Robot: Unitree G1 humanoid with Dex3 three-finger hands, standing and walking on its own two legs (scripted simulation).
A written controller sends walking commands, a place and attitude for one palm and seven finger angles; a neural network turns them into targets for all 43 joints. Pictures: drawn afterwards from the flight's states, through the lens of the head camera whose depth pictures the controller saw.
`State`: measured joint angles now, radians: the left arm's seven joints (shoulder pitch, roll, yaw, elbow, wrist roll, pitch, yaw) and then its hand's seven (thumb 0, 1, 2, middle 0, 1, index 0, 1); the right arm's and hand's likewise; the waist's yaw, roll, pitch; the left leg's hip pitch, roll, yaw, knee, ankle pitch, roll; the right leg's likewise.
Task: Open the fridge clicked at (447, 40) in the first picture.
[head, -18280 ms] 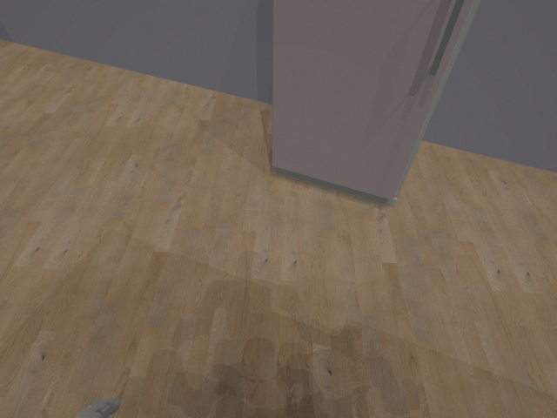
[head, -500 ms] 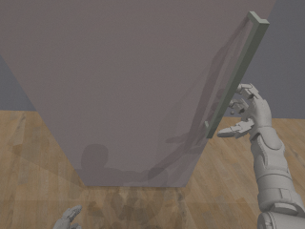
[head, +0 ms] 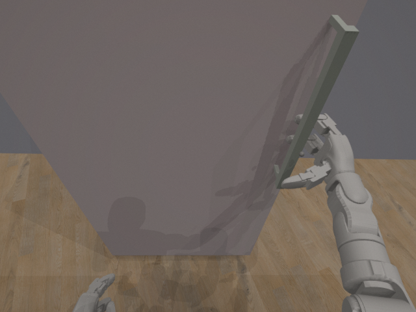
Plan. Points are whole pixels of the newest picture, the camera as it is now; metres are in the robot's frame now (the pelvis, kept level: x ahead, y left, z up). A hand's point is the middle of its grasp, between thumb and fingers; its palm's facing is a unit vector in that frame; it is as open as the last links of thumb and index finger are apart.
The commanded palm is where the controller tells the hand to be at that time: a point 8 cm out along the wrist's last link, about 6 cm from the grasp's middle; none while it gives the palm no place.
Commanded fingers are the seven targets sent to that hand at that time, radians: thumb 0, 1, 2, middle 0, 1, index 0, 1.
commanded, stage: slide the fingers in behind the handle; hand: right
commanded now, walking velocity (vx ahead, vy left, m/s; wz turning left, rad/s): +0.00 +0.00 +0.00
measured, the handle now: (301, 122) +0.45 -0.13 +0.15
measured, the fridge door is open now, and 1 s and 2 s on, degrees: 0 0 0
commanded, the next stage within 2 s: grip the handle and tug to test in 1.02 s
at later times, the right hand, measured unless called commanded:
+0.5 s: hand (291, 156) +0.38 -0.11 +0.12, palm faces -0.08 +1.00 +0.01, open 14.0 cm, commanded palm +0.36 -0.16 +0.13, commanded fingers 0.00 0.50 -0.30 0.30 1.20 0.30 1.20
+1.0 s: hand (290, 156) +0.38 -0.11 +0.12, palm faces -0.06 +1.00 -0.01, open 14.1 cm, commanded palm +0.36 -0.16 +0.13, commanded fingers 0.00 0.50 -0.30 0.30 1.20 0.30 1.20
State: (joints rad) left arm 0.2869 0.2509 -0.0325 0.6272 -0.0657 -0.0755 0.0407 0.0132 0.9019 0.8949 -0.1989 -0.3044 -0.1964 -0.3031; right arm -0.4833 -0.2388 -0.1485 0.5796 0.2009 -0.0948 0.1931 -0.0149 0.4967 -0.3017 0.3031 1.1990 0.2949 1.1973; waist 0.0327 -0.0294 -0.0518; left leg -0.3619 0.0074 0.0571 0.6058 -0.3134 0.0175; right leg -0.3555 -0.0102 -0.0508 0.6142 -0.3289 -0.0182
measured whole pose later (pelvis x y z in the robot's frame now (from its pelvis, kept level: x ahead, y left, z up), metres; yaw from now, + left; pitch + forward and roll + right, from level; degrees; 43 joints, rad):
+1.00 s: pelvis +0.00 +0.01 +0.00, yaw +0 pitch +3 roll +0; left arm 0.28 0.24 -0.03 0.65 -0.06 -0.08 0.03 0.01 0.90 0.89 -0.20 -0.30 -0.20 -0.30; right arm -0.45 -0.19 -0.10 0.52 0.18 -0.09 0.10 -0.02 0.50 -0.30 0.29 1.20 0.27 1.20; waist 0.02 -0.03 -0.04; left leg -0.34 0.00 0.06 0.60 -0.31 0.03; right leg -0.33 -0.01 -0.05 0.60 -0.32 -0.01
